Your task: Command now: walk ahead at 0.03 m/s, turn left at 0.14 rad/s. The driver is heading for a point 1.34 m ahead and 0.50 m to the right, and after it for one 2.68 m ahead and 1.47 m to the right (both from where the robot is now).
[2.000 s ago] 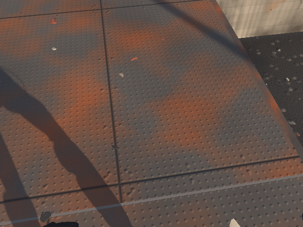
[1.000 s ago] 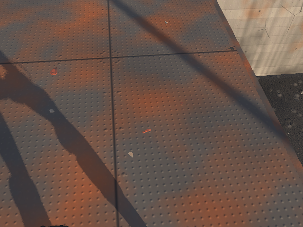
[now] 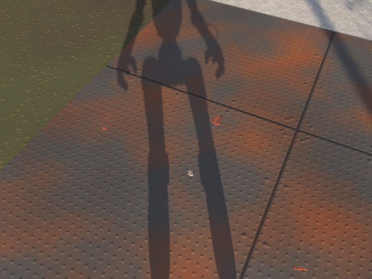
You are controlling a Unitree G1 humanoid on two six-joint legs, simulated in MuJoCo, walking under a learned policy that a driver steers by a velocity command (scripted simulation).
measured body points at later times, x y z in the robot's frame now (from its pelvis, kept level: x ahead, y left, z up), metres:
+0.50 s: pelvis +0.04 -0.03 +0.00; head +0.05 -0.02 +0.45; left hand +0.14 +0.23 -0.13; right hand +0.17 -0.28 -0.12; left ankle +0.06 +0.08 -0.73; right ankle +0.02 -0.15 -0.73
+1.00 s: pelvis +0.10 -0.01 +0.00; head +0.10 +0.01 +0.45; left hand +0.10 +0.26 -0.15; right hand +0.17 -0.28 -0.13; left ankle +0.08 +0.09 -0.73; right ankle +0.02 -0.15 -0.72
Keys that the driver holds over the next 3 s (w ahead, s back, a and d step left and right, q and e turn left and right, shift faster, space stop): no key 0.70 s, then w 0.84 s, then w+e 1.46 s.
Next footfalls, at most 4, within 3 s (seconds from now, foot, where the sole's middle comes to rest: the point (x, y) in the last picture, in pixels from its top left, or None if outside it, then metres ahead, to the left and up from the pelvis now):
0.02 right None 0.06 -0.15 -0.77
1.40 right None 0.48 -0.14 -0.77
1.94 left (173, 204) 0.77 0.08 -0.77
2.46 right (253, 167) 0.95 -0.27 -0.77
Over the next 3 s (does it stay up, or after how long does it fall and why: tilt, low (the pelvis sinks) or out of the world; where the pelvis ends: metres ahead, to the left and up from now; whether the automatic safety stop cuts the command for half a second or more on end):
stays up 1.13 -0.26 -0.01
